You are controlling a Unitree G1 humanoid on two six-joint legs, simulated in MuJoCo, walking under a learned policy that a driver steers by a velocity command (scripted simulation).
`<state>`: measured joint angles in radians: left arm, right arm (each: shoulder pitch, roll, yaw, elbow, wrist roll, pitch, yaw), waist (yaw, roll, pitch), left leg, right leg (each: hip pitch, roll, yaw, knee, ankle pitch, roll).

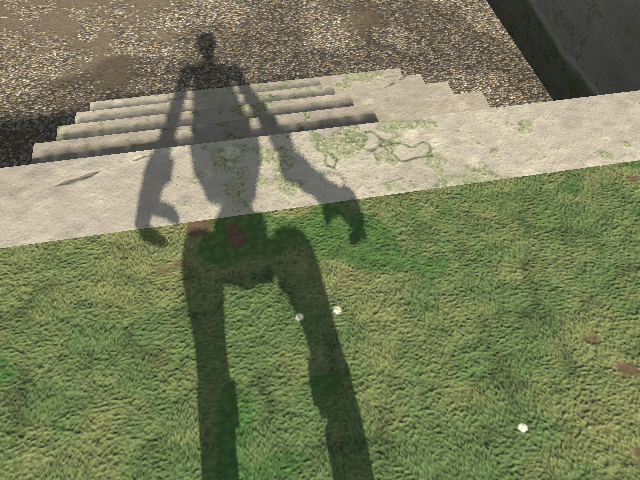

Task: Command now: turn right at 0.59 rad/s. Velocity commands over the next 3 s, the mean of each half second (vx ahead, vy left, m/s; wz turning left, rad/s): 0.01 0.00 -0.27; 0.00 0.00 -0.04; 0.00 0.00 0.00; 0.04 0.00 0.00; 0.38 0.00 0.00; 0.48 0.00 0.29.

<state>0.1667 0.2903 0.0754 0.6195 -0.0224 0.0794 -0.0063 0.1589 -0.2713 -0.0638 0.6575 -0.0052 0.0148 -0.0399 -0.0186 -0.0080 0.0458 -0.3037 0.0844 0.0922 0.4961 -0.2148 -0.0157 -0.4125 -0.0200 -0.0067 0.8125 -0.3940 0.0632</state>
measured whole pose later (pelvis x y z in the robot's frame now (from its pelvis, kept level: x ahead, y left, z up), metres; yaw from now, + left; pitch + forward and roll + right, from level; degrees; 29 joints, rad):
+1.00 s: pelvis +0.00 -0.01 +0.00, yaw -7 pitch -2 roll +0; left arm 0.19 0.21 0.05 0.91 0.00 0.02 0.03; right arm 0.21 -0.22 -0.03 0.87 -0.01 -0.02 -0.03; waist 0.00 0.00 0.04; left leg -0.19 0.01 0.00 0.51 -0.29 -0.01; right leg -0.21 0.03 0.05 0.52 -0.27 -0.01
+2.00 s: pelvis +0.01 +0.00 +0.00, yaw -7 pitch -1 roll +0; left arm 0.28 0.19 0.02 1.13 -0.01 -0.01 0.04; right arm 0.32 -0.20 -0.02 1.07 0.02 -0.02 -0.04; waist 0.00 0.00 0.00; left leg -0.21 -0.01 0.00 0.54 -0.36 0.04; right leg -0.25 0.01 0.03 0.60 -0.42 -0.03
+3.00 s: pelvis +0.48 -0.03 +0.01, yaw +4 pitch +2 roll +1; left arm -0.01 0.26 0.04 0.80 -0.01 -0.12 0.00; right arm 0.39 -0.26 -0.06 0.94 0.03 -0.07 -0.01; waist -0.11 -0.03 0.02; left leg -0.07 -0.09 -0.12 0.31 -0.28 0.06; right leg -0.58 -0.05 0.09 0.50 0.06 0.03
